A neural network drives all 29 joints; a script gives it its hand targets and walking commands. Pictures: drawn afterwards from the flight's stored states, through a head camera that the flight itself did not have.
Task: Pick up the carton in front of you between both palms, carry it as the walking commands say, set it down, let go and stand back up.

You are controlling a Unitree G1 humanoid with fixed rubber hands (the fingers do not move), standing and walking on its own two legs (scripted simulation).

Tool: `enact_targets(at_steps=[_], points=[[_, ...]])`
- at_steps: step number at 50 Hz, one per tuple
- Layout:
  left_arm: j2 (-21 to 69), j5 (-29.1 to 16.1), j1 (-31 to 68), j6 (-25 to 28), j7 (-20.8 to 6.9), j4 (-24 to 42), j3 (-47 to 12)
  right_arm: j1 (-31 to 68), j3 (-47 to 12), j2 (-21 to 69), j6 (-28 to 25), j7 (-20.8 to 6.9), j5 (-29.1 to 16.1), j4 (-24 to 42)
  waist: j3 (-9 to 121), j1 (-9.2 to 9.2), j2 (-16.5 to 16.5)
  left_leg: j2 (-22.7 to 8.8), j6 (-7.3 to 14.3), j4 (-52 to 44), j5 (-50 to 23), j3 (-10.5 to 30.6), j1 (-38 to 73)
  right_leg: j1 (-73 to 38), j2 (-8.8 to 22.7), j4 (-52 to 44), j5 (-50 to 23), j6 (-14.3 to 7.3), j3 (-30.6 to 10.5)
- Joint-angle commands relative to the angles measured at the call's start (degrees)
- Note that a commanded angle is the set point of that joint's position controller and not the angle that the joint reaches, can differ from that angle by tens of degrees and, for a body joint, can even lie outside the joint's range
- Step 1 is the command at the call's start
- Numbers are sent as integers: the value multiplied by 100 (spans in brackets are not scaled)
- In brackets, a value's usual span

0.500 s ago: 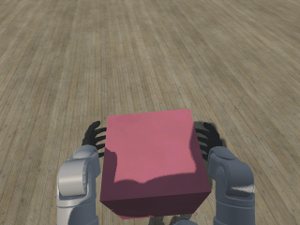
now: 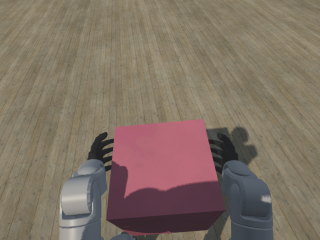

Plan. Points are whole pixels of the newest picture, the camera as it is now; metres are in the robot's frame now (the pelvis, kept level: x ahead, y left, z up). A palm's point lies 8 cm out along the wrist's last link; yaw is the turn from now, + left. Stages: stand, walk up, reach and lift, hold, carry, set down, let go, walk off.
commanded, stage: carry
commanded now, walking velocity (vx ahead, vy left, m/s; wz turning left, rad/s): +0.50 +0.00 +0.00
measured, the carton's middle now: (164, 182) +0.26 -0.01 +0.00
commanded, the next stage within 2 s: none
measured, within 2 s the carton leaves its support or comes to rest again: neither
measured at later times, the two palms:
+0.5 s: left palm (110, 72) +0.62 +0.17 +0.09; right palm (197, 70) +0.61 -0.13 +0.10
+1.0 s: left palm (130, 31) +0.95 +0.13 +0.09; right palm (194, 32) +0.94 -0.16 +0.08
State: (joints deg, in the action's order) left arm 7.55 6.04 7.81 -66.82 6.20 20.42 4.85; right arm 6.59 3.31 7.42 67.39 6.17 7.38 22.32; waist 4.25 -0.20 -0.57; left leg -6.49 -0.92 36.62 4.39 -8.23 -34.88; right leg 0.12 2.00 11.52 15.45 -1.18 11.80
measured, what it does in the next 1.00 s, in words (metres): walks ahead: left foot, then right foot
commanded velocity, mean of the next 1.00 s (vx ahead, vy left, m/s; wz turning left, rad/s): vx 0.50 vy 0.00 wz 0.00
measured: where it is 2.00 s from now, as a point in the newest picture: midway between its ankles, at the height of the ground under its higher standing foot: (159, 104)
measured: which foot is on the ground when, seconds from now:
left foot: up 0.00-0.10, down 0.12-0.64, up 0.66-1.00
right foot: down 0.00-0.14, up 0.16-0.60, down 0.62-1.00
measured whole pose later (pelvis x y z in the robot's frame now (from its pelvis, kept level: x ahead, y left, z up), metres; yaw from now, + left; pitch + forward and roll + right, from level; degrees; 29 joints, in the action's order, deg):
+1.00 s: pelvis +0.68 -0.01 +0.00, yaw +0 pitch +4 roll +1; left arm 7.5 6.0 7.4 -66.4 6.2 20.3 4.7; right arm 6.2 3.1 7.4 67.0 6.1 7.4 22.2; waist 4.0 -0.2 -0.6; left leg -6.3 -1.0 36.7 5.0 -8.3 -34.5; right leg 0.6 2.2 11.6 15.3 -1.1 11.6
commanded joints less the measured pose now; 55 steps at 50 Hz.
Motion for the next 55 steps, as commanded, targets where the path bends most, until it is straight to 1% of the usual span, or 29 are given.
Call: enact_targets(at_steps=[1,2,4,5,6,7,8,9,11,12,14,20,23,27,29,30,31,32,33,34,36,37,38,41,45,49,52,53,55], points=[[4997,-2308,2264,-186,-1647,332,-3823,2592,-4006,5124,110,-1470,-2418,346,484,-90,935,222,104,-623,-387,-341,98,-603,1195,-211,-2526,-522,-380],[4925,-2279,2281,-242,-1624,320,-3796,2617,-3970,5041,176,-1478,-2434,331,431,-91,968,234,163,-766,-432,-363,244,-671,1198,-116,-2739,-471,-325],[4815,-2256,2380,-344,-1593,313,-3774,2657,-3876,4925,284,-1496,-2452,269,654,-47,1043,429,254,-925,-243,-542,1060,-713,1157,577,-3828,-306,-106],[4769,-2267,2475,-392,-1583,330,-3778,2634,-3805,4896,321,-1506,-2443,201,957,62,887,680,258,-1201,-105,-807,1993,-473,963,1453,-4070,-151,196],[4718,-2273,2573,-435,-1577,350,-3800,2643,-3710,4833,352,-1521,-2429,138,1379,159,500,571,268,-1140,305,-618,3247,250,757,2570,-3427,-17,204],[4738,-2326,2771,-498,-1559,445,-3869,2678,-3602,4733,364,-1546,-2343,31,1904,210,-689,-1029,840,-1445,1071,1757,4605,1840,340,4334,-1914,256,36],[4736,-2353,2858,-531,-1561,527,-3910,2608,-3625,4896,344,-1556,-2371,-162,2172,185,-2000,-1875,1474,-2377,768,3795,5268,3208,-416,5756,940,339,-407],[4892,-2330,2969,-508,-1559,374,-3941,2671,-3633,5055,338,-1572,-2454,-105,2033,153,-1464,-1857,1479,-2289,-170,3312,5175,3662,-89,6538,1139,184,-1060],[5311,-2378,3074,-398,-1583,321,-3997,2856,-3668,5432,263,-1594,-2493,-36,1862,142,-397,-1516,1108,-2012,-1338,2142,4479,3734,422,6234,588,-31,-1238],[5477,-2398,3096,-342,-1582,292,-4016,2994,-3704,5554,229,-1605,-2531,40,1818,91,-304,-1376,892,-2146,-1117,1760,4172,3592,544,5768,260,-36,-1243],[5618,-2373,2989,-254,-1545,286,-4040,2999,-3717,5635,178,-1631,-2567,122,1837,69,-533,-1201,728,-2381,-671,1230,3935,3362,519,5275,-89,23,-1037],[5496,-2213,2676,-219,-1418,313,-4065,2731,-3665,5334,199,-1683,-2545,206,1273,92,-767,-922,818,-2741,-762,433,4070,3837,459,3473,-794,261,-510],[5387,-2191,2522,-308,-1448,153,-4033,2536,-3605,5185,260,-1682,-2431,27,914,110,-750,-792,769,-2705,-1152,160,4143,3737,325,2515,-1149,261,-244],[5343,-2255,2586,-369,-1548,-18,-4006,2512,-3590,5169,277,-1670,-2339,-192,503,112,-903,-776,603,-2563,-1770,-78,4185,3264,157,1710,-1545,40,-17],[5356,-2272,2583,-359,-1588,-105,-3977,2571,-3642,5209,260,-1669,-2333,-237,684,50,-955,-734,449,-1887,-2672,-309,4171,2415,-29,1517,-1450,-53,167],[5392,-2271,2559,-339,-1606,-151,-3955,2621,-3686,5219,249,-1668,-2351,-221,963,-40,-782,-537,298,-1049,-2855,-608,3906,1467,-273,1267,-1304,-63,416],[5389,-2273,2503,-315,-1627,-218,-3908,2684,-3714,5215,237,-1666,-2357,-206,1387,-134,-428,-327,162,67,-2222,-627,3190,207,-150,1322,-837,-47,216],[5306,-2232,2494,-274,-1656,-293,-3838,2772,-3777,5273,253,-1661,-2389,-119,1960,-168,806,67,-87,1814,-580,-453,1601,-1218,1479,1029,-72,-610,-2144],[5462,-2261,2378,-199,-1670,-453,-3852,2874,-3833,5288,239,-1672,-2420,24,2248,-170,2093,778,-177,3207,2091,45,224,-1896,2299,133,-403,-1252,-4171],[5628,-2338,2480,-149,-1688,-280,-3884,3007,-3908,5472,180,-1671,-2449,-56,2055,-143,1562,484,20,3958,2235,663,-242,-1778,2266,229,-1323,-1244,-3672],[5940,-2411,2626,-33,-1689,-118,-3935,3011,-3980,5779,35,-1674,-2493,-40,1904,-112,509,-31,190,3699,1686,850,-216,-1043,1914,487,-2480,-889,-2489],[6010,-2421,2656,9,-1688,-51,-3963,2942,-3995,5877,-27,-1657,-2505,-41,1871,-85,422,-155,189,3222,1378,865,-40,-781,1776,364,-2318,-685,-2101],[6052,-2428,2608,45,-1693,-27,-3980,2856,-4009,5942,-80,-1633,-2486,-49,1883,-75,504,-148,180,2918,1195,768,141,-638,1678,243,-2064,-558,-1827],[5958,-2444,2300,105,-1751,2,-4006,2444,-4064,5988,-210,-1553,-2345,-104,1724,-69,755,-76,77,2107,937,462,15,-591,1540,-64,-1819,-609,-1324],[5668,-2452,2197,114,-1791,139,-4003,2352,-4110,5831,-248,-1489,-2296,26,1226,-70,839,-22,-65,826,366,101,-291,-678,1349,-229,-1986,-636,-842],[5244,-2386,2241,-16,-1711,371,-3930,2510,-4101,5414,-85,-1460,-2380,343,723,-84,903,144,-2,-277,-143,-216,-63,-567,1215,-223,-2259,-584,-486],[4972,-2283,2216,-188,-1631,341,-3833,2539,-3998,5086,122,-1480,-2420,352,459,-91,984,232,155,-768,-368,-353,277,-667,1222,-102,-2705,-470,-359],[4907,-2262,2246,-242,-1612,330,-3818,2556,-3954,5015,183,-1490,-2432,326,496,-77,1011,281,215,-868,-327,-405,573,-697,1215,143,-3164,-402,-266],[4796,-2263,2391,-343,-1587,346,-3818,2526,-3823,4920,273,-1513,-2428,212,967,66,845,674,256,-1212,-44,-808,2045,-410,962,1472,-3916,-151,179]])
